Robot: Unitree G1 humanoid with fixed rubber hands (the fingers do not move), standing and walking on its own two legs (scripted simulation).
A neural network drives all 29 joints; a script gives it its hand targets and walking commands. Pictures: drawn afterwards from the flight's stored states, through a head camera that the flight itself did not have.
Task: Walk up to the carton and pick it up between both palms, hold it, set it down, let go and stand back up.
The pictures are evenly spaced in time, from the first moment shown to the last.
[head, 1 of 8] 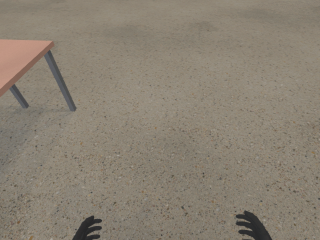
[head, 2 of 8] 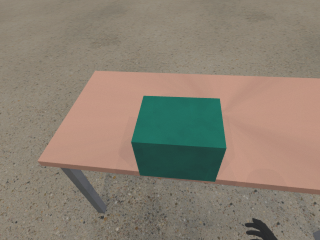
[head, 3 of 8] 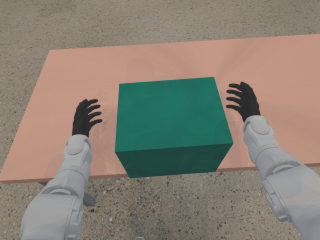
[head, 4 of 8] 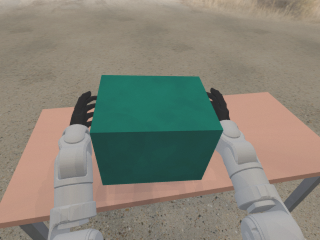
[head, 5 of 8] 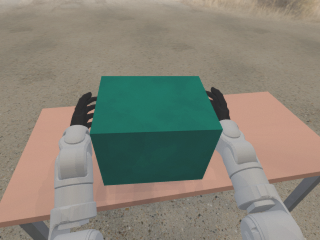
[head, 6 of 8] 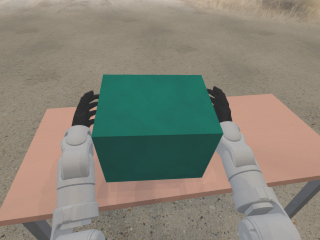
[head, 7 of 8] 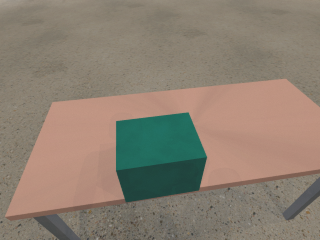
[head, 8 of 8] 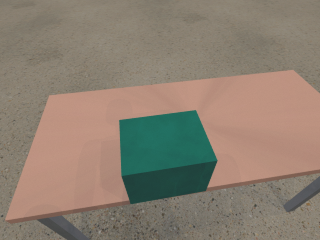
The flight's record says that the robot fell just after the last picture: no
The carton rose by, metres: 0.21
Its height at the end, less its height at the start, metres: +0.00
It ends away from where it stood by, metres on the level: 0.01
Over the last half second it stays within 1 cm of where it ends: yes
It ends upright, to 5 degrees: yes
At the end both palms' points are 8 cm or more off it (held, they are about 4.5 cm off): yes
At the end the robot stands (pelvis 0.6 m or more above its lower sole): yes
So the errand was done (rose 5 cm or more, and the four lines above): yes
